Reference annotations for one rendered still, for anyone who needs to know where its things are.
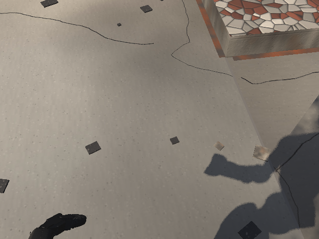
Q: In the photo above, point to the robot left hand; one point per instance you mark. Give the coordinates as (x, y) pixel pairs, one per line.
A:
(57, 224)

